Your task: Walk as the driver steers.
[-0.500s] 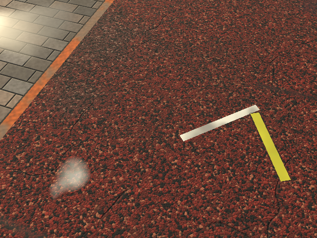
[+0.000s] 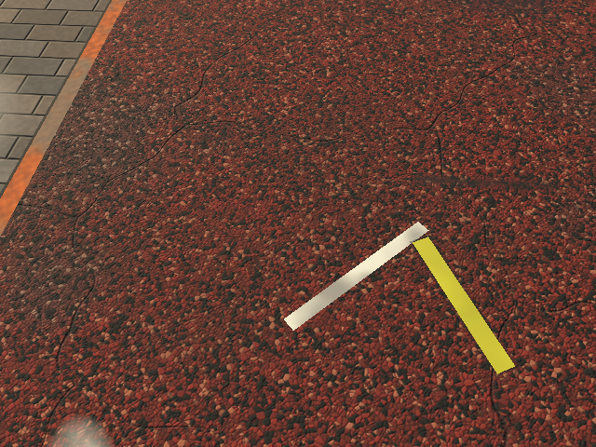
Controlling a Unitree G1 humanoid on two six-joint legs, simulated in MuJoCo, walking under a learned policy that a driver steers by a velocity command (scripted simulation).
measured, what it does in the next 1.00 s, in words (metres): steps on the spot: left foot, then right foot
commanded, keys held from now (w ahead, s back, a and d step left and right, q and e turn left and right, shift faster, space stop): e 0.18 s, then no key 0.74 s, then w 0.08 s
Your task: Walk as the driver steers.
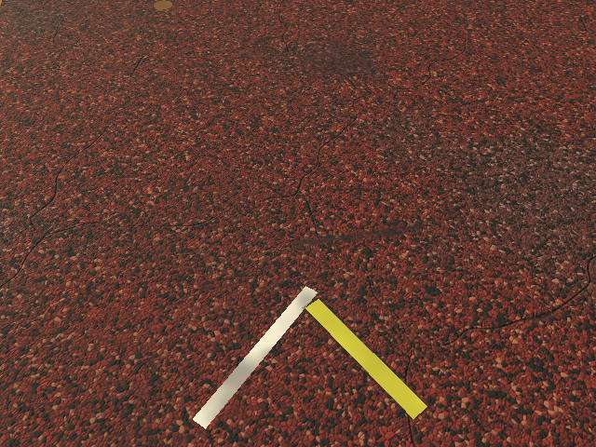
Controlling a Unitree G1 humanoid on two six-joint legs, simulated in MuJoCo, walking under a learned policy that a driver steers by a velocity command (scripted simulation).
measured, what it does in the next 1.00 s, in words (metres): walks ahead: right foot, then right foot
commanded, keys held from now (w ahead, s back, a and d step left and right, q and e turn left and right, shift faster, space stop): w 0.08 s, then no key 0.54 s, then w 0.38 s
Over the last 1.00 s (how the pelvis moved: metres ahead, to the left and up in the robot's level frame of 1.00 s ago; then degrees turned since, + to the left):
0.07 0.02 0.00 -12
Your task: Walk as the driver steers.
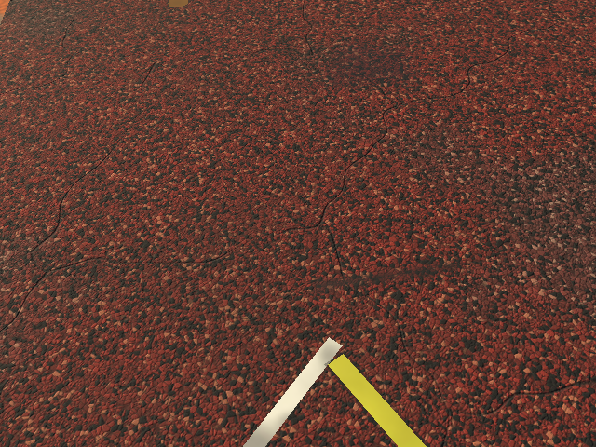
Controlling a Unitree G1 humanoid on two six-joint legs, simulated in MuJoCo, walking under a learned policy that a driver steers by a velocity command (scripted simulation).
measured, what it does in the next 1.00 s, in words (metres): walks ahead: left foot, then right foot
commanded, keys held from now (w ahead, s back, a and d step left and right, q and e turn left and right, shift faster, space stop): w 0.24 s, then no key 0.66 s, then w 0.10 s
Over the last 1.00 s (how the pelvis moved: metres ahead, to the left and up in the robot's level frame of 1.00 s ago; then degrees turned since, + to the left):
0.22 0.00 -0.01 1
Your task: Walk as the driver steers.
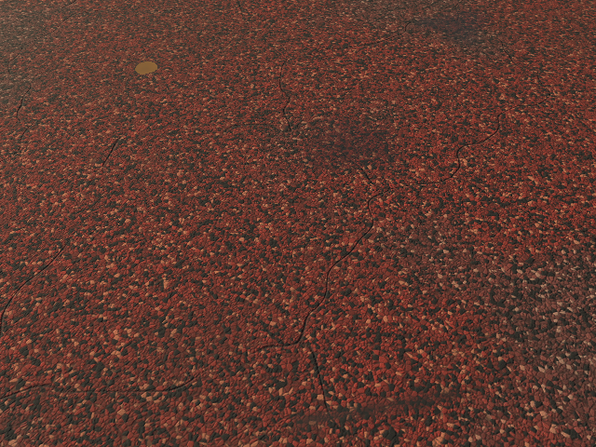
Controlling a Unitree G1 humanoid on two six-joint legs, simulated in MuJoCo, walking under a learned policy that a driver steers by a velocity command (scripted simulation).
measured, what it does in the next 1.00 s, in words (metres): walks ahead: right foot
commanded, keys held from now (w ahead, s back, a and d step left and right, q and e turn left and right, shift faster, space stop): w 0.78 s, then w+q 0.22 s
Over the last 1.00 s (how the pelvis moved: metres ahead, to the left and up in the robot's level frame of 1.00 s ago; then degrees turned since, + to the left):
0.31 -0.01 0.01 -1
